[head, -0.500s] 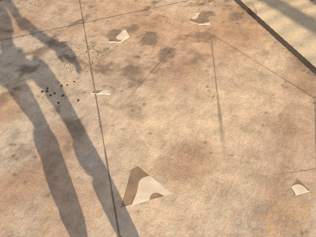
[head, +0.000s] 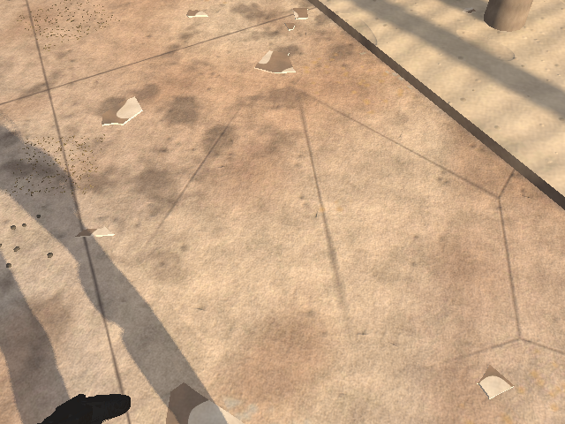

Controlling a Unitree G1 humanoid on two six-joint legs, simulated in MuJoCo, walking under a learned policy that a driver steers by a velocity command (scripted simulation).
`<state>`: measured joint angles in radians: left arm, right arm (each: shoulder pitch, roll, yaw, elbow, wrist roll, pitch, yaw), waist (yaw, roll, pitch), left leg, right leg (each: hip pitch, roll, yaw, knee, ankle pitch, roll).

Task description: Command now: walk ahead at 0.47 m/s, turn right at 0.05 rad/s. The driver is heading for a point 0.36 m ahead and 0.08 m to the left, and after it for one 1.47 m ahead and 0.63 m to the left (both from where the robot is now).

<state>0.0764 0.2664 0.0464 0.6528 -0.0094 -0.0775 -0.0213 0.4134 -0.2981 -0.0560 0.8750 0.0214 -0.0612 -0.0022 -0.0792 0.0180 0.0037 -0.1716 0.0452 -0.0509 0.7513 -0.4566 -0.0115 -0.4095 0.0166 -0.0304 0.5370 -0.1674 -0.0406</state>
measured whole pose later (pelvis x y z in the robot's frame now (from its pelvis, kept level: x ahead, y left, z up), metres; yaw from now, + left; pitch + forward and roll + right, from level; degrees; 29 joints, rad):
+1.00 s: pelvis +0.34 +0.00 +0.01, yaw +25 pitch +2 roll +1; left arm 0.18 0.28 0.05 0.70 0.03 -0.01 0.03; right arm 0.18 -0.34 -0.09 0.62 0.01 0.04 -0.02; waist 0.00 0.04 0.02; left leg -0.53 -0.13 -0.13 0.96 -0.45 -0.02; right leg -0.32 -0.01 0.04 0.52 -0.23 0.01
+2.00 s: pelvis +0.35 +0.07 +0.01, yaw +39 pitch +1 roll +0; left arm 0.26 0.27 0.05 0.78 -0.03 -0.05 0.01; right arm 0.36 -0.26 -0.06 0.80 0.00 -0.08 0.02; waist -0.03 -0.03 -0.01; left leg -0.17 -0.05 0.03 0.48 -0.33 0.07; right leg -0.41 -0.03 0.03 1.01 -0.41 -0.03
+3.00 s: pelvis +0.55 +0.19 +0.00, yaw +39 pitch -1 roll +0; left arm 0.14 0.24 0.03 0.98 0.00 0.00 0.01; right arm 0.24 -0.22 -0.03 0.94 0.00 -0.01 -0.04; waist 0.00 0.00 0.03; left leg -0.18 0.01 -0.01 0.53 -0.33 -0.01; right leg -0.26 0.01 -0.02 0.53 -0.25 -0.02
